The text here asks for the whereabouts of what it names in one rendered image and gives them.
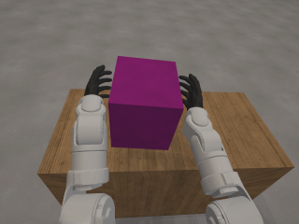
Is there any right robot hand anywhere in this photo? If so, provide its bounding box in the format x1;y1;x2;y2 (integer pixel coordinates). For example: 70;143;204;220
179;74;204;111

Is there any robot left upper arm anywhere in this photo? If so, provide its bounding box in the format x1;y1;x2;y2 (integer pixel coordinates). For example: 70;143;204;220
59;193;116;224

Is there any right robot forearm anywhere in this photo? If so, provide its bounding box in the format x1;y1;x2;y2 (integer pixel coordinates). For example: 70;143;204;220
182;106;264;224

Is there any robot right upper arm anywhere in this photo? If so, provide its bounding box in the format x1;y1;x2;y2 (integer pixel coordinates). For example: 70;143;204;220
206;196;263;224

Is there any left robot hand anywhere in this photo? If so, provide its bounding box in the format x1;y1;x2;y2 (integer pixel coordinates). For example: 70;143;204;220
84;65;112;99

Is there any left robot forearm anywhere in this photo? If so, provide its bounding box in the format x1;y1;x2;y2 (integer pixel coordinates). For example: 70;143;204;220
59;94;109;224

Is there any pedestal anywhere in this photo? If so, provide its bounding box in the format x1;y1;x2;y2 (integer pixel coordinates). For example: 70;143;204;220
37;89;294;218

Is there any carton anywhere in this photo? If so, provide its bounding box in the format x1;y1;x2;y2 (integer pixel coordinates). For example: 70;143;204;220
108;56;184;150

